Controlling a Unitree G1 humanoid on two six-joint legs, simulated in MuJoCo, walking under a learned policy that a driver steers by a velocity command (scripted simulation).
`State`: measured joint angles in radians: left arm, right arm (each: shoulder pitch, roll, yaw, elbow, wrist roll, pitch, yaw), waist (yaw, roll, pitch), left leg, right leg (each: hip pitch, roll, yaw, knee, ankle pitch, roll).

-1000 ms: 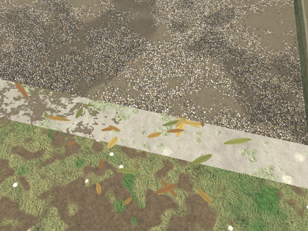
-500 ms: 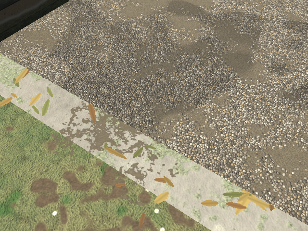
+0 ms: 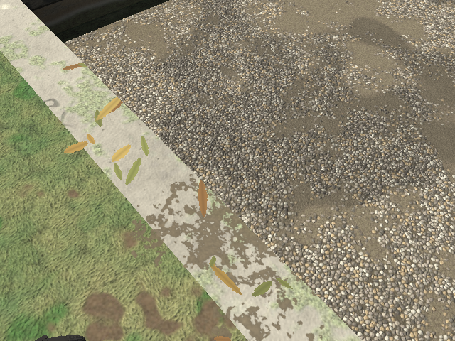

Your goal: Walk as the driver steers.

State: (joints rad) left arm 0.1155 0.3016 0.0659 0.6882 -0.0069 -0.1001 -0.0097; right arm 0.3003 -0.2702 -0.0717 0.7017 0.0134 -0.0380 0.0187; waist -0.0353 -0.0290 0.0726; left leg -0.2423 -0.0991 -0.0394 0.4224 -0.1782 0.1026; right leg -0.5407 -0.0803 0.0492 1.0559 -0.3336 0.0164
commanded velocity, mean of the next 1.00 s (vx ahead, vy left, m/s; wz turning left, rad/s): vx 0.50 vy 0.00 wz -0.13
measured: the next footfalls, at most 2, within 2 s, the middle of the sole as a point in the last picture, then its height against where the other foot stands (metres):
right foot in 0.26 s outside the picture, level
left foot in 0.70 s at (181, 328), level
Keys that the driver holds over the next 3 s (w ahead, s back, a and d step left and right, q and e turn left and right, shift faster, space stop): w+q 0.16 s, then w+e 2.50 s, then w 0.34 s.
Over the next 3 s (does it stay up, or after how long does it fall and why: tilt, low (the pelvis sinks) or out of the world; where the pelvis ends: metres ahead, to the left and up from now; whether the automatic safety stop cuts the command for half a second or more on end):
stays up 0.57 -0.01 -0.02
